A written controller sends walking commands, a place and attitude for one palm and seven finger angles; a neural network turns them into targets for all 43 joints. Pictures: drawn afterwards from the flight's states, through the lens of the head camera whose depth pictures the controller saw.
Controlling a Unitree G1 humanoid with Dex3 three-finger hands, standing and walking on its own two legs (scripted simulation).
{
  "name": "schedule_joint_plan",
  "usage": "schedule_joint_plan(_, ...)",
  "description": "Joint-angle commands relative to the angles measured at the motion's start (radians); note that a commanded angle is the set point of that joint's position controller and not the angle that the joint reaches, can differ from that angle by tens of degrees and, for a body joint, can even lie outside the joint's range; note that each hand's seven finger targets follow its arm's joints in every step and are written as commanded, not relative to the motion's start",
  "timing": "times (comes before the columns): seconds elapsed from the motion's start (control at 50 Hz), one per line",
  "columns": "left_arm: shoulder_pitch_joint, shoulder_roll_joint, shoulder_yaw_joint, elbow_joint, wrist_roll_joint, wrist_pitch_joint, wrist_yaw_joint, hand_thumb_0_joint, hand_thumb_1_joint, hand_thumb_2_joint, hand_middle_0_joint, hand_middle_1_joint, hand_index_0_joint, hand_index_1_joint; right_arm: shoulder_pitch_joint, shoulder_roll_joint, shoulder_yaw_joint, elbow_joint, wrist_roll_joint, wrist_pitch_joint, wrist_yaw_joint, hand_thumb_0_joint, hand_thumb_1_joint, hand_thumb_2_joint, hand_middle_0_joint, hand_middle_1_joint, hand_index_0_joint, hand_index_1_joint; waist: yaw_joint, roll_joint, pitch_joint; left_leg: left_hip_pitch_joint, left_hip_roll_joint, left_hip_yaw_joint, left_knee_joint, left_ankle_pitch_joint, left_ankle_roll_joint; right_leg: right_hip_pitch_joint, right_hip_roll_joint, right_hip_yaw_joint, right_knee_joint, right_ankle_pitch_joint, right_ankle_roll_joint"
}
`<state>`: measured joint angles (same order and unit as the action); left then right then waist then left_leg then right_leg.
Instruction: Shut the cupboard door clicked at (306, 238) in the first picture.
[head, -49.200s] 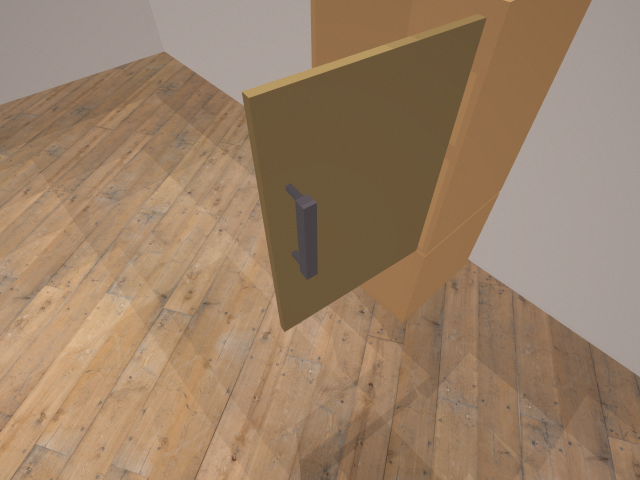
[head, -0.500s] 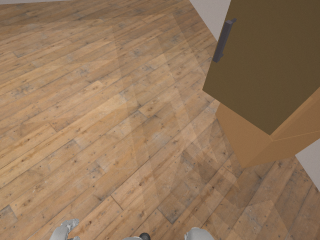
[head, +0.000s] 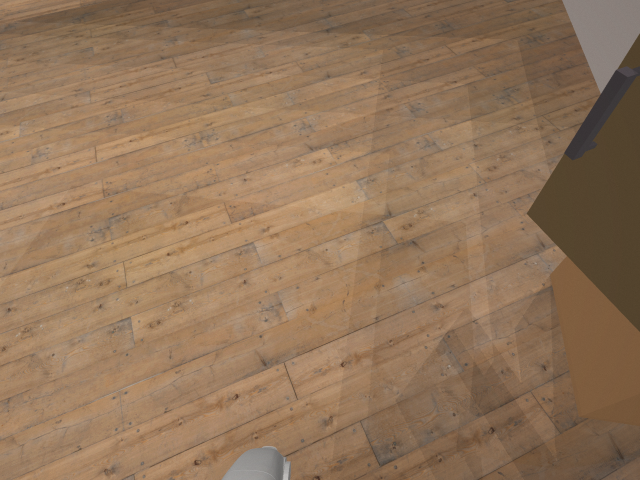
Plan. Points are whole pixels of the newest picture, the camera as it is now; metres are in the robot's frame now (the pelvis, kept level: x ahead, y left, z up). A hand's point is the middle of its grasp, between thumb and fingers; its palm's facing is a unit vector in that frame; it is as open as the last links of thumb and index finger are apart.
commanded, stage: walk to a spot facing it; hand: left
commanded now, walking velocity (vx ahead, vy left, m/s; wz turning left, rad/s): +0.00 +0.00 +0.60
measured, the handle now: (605, 114) +0.72 -0.47 +0.00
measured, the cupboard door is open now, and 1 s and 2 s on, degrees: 32 32 32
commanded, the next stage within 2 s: turn to face it in 0.90 s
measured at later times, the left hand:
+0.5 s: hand (151, 470) +0.14 +0.26 -0.15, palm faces +0.23 -0.94 -0.25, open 7.3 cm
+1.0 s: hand out of the picture +0.08 +0.23 -0.20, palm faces +0.60 -0.77 -0.23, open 7.3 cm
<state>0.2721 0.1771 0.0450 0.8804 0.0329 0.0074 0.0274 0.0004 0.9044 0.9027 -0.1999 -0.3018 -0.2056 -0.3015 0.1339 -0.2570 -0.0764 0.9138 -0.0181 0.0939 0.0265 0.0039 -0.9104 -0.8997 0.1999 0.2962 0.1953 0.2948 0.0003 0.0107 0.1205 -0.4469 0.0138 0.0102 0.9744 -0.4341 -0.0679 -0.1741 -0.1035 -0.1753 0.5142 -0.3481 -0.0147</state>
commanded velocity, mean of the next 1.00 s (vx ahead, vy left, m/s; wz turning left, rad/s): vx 0.13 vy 0.00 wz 0.56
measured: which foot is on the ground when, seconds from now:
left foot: up 0.00-0.12, down 0.14-0.56, up 0.58-0.98, down 1.00-1.00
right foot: down 0.00-0.14, up 0.16-0.54, down 0.56-0.98, up 1.00-1.00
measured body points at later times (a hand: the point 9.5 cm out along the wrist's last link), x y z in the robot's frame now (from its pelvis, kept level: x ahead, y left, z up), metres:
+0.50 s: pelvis +0.07 +0.02 +0.00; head +0.11 +0.03 +0.45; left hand +0.12 +0.31 -0.13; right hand +0.15 -0.22 -0.15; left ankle -0.01 +0.13 -0.74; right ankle +0.17 -0.11 -0.71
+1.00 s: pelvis +0.20 +0.07 -0.02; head +0.24 +0.12 +0.42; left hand +0.05 +0.27 -0.18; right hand +0.46 -0.07 -0.15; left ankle +0.22 +0.17 -0.75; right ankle +0.19 -0.09 -0.73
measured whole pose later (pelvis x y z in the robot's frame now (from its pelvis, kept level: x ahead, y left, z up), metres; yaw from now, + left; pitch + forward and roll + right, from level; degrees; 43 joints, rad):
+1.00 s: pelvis +0.20 +0.07 -0.02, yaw +35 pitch +1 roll -1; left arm 0.34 0.22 0.07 0.93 0.02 0.01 0.01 0.00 0.91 0.90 -0.20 -0.30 -0.20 -0.30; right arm 0.09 -0.25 -0.05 0.86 -0.03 0.02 0.05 0.00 -0.91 -0.90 0.20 0.30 0.19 0.29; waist 0.02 -0.02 0.13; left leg -0.43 0.00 0.11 0.64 -0.16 0.04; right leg -0.15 -0.18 -0.32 0.72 -0.48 0.06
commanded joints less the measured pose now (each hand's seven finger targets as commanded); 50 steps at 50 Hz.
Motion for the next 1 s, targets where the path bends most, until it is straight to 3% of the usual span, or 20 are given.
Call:
schedule_joint_plan(0.0,0.103,0.243,0.073,-0.036,0.003,-0.013,0.016,0.0,0.9,0.9,-0.2,-0.3,-0.2,-0.3,-0.1,-0.036,0.005,-0.12,0.006,-0.043,0.004,0.0,-0.9,-0.9,0.2,0.3,0.2,0.3,0.056,-0.26,-0.139,-0.041,-0.01,0.076,-0.19,-0.024,0.023,0.224,-0.239,0.132,-0.031,0.846,-0.103)
schedule_joint_plan(0.04,0.086,0.249,0.077,-0.035,0.003,-0.012,0.013,0.0,0.9,0.9,-0.2,-0.3,-0.2,-0.3,-0.064,-0.042,0.004,-0.119,0.007,-0.049,0.001,0.0,-0.9,-0.9,0.2,0.3,0.2,0.3,0.033,-0.258,-0.152,0.051,-0.02,0.091,-0.305,0.019,0.04,0.184,-0.249,0.112,0.014,0.845,-0.088)
schedule_joint_plan(0.08,0.053,0.247,0.077,-0.041,-0.01,-0.01,0.008,0.0,0.9,0.9,-0.2,-0.3,-0.2,-0.3,0.058,-0.085,-0.008,-0.087,0.001,-0.06,0.002,0.0,-0.9,-0.9,0.2,0.3,0.2,0.3,-0.041,-0.143,-0.202,0.315,-0.017,0.072,-0.535,0.256,0.061,0.043,-0.21,0.033,0.204,0.713,-0.019)
schedule_joint_plan(0.12,-0.012,0.137,0.041,-0.118,-0.019,-0.004,-0.002,0.0,0.9,0.9,-0.2,-0.3,-0.2,-0.3,0.22,-0.276,-0.053,-0.054,-0.005,-0.069,-0.015,0.0,-0.9,-0.9,0.2,0.3,0.2,0.3,-0.125,0.333,-0.287,0.613,0.396,-0.446,-0.578,0.891,0.287,-0.436,-0.001,0.04,0.612,-0.328,0.089)
schedule_joint_plan(0.14,-0.057,0.171,0.044,-0.134,-0.009,0.008,0.002,0.0,0.9,0.9,-0.2,-0.3,-0.2,-0.3,0.232,-0.258,-0.044,-0.038,-0.002,-0.061,-0.02,0.0,-0.9,-0.9,0.2,0.3,0.2,0.3,-0.12,0.203,-0.259,0.558,0.416,-0.389,-0.591,0.677,0.325,-0.461,-0.031,0.131,0.645,-0.328,0.071)
schedule_joint_plan(0.2,-0.122,0.176,0.056,-0.106,-0.002,0.007,-0.022,0.0,0.9,0.9,-0.2,-0.3,-0.2,-0.3,0.096,-0.187,-0.02,-0.089,-0.014,-0.077,-0.037,0.0,-0.9,-0.9,0.2,0.3,0.2,0.3,-0.079,0.181,-0.084,0.33,0.272,-0.359,-0.682,0.169,0.264,-0.476,-0.036,0.162,0.633,-0.134,0.076)
schedule_joint_plan(0.36,-0.153,0.154,0.049,-0.105,-0.006,-0.006,-0.053,0.0,0.9,0.9,-0.2,-0.3,-0.2,-0.3,0.129,-0.171,-0.018,-0.066,-0.009,-0.11,-0.032,0.0,-0.9,-0.9,0.2,0.3,0.2,0.3,-0.04,0.141,-0.037,0.263,0.176,-0.316,-0.749,0.074,0.253,-0.42,0.003,0.143,0.389,0.035,0.097)
schedule_joint_plan(0.48,-0.102,0.157,0.049,-0.105,-0.01,-0.028,-0.056,0.0,0.9,0.9,-0.2,-0.3,-0.2,-0.3,0.118,-0.166,-0.025,-0.051,-0.009,-0.11,-0.031,0.0,-0.9,-0.9,0.2,0.3,0.2,0.3,0.01,0.124,-0.083,0.144,0.141,-0.335,-0.622,0.127,0.226,-0.106,0.088,0.102,0.086,0.093,0.092)
schedule_joint_plan(0.5,-0.01,0.169,0.057,-0.073,-0.009,-0.037,-0.052,0.0,0.9,0.9,-0.2,-0.3,-0.2,-0.3,0.097,-0.15,-0.022,-0.053,-0.003,-0.112,-0.032,0.0,-0.9,-0.9,0.2,0.3,0.2,0.3,0.057,0.069,-0.121,0.048,0.094,-0.295,-0.522,0.118,0.197,0.081,0.079,0.118,-0.015,0.124,0.083)
schedule_joint_plan(0.52,0.114,0.242,0.075,-0.037,-0.004,-0.051,-0.041,0.0,0.9,0.9,-0.2,-0.3,-0.2,-0.3,0.102,-0.099,-0.013,-0.062,0.008,-0.119,-0.026,0.0,-0.9,-0.9,0.2,0.3,0.2,0.3,0.113,-0.106,-0.189,-0.132,0.006,-0.209,-0.329,0.006,0.146,0.334,-0.069,0.268,-0.136,0.002,0.046)
schedule_joint_plan(0.54,0.205,0.347,0.096,-0.024,0.006,-0.055,-0.026,0.0,0.9,0.9,-0.2,-0.3,-0.2,-0.3,0.136,-0.028,-0.001,-0.084,0.015,-0.127,-0.028,0.0,-0.9,-0.9,0.2,0.3,0.2,0.3,0.141,-0.409,-0.294,-0.254,-0.113,-0.057,0.028,-0.216,0.09,0.448,-0.38,0.637,-0.266,-0.137,-0.054)
schedule_joint_plan(0.56,0.175,0.325,0.086,-0.027,-0.007,-0.046,-0.019,0.0,0.9,0.9,-0.2,-0.3,-0.2,-0.3,0.112,-0.082,-0.016,-0.084,0.0,-0.119,-0.024,0.0,-0.9,-0.9,0.2,0.3,0.2,0.3,0.112,-0.306,-0.216,-0.281,-0.05,-0.093,0.234,-0.21,0.092,0.297,-0.422,0.691,-0.325,-0.223,-0.096)
schedule_joint_plan(0.6,0.016,0.232,0.068,-0.061,-0.005,-0.047,-0.007,0.0,0.9,0.9,-0.2,-0.3,-0.2,-0.3,0.126,-0.068,-0.017,-0.054,-0.008,-0.108,-0.014,0.0,-0.9,-0.9,0.2,0.3,0.2,0.3,0.036,-0.235,-0.1,-0.264,0.031,-0.09,0.333,-0.032,0.08,0.099,-0.365,0.561,-0.333,-0.223,-0.104)
schedule_joint_plan(0.64,-0.037,0.16,0.043,-0.063,-0.01,-0.054,-0.006,0.0,0.9,0.9,-0.2,-0.3,-0.2,-0.3,0.119,-0.048,-0.013,-0.025,-0.009,-0.088,0.002,0.0,-0.9,-0.9,0.2,0.3,0.2,0.3,-0.006,-0.189,-0.064,-0.195,0.06,-0.061,0.309,0.07,0.055,-0.001,-0.272,0.257,-0.288,0.129,-0.068)
schedule_joint_plan(0.7,0.008,0.158,0.041,-0.037,-0.009,-0.068,-0.003,0.0,0.9,0.9,-0.2,-0.3,-0.2,-0.3,0.13,-0.002,-0.001,-0.018,-0.002,-0.071,0.011,0.0,-0.9,-0.9,0.2,0.3,0.2,0.3,-0.021,-0.187,-0.092,-0.179,0.042,-0.002,0.196,0.1,0.03,0.081,-0.23,0.062,-0.205,0.633,-0.051)
schedule_joint_plan(0.86,0.061,0.203,0.054,-0.013,-0.004,-0.045,0.004,0.0,0.9,0.9,-0.2,-0.3,-0.2,-0.3,-0.026,0.003,0.02,-0.09,-0.003,-0.067,0.022,0.0,-0.9,-0.9,0.2,0.3,0.2,0.3,0.014,-0.2,-0.089,-0.1,0.017,0.113,-0.195,0.132,0.052,0.182,-0.251,-0.05,-0.097,0.819,-0.051)
schedule_joint_plan(0.9,0.043,0.234,0.067,-0.027,-0.004,-0.041,0.004,0.0,0.9,0.9,-0.2,-0.3,-0.2,-0.3,0.02,-0.026,0.012,-0.094,-0.004,-0.076,0.019,0.0,-0.9,-0.9,0.2,0.3,0.2,0.3,-0.012,-0.195,-0.138,0.019,-0.012,0.124,-0.301,0.139,0.076,0.181,-0.269,-0.058,0.017,0.866,-0.048)
schedule_joint_plan(0.94,0.026,0.236,0.07,-0.043,-0.015,-0.034,0.001,0.0,0.9,0.9,-0.2,-0.3,-0.2,-0.3,0.182,-0.118,-0.014,-0.062,-0.011,-0.085,0.014,0.0,-0.9,-0.9,0.2,0.3,0.2,0.3,-0.105,-0.047,-0.252,0.362,0.0,0.07,-0.471,0.41,0.099,0.01,-0.227,-0.093,0.317,0.622,0.007)
schedule_joint_plan(0.96,0.044,0.167,0.054,-0.073,-0.029,-0.027,-0.01,0.0,0.9,0.9,-0.2,-0.3,-0.2,-0.3,0.261,-0.246,-0.044,-0.053,-0.019,-0.094,0.004,0.0,-0.9,-0.9,0.2,0.3,0.2,0.3,-0.134,0.283,-0.33,0.585,0.301,-0.327,-0.49,0.855,0.239,-0.312,-0.051,-0.073,0.601,-0.16,0.086)
schedule_joint_plan(0.98,-0.004,0.156,0.033,-0.108,-0.024,-0.016,-0.002,0.0,0.9,0.9,-0.2,-0.3,-0.2,-0.3,0.318,-0.293,-0.046,-0.044,0.003,-0.09,-0.013,0.0,-0.9,-0.9,0.2,0.3,0.2,0.3,-0.15,0.291,-0.399,0.632,0.407,-0.456,-0.513,1.128,0.329,-0.402,0.002,0.084,0.762,-0.36,0.079)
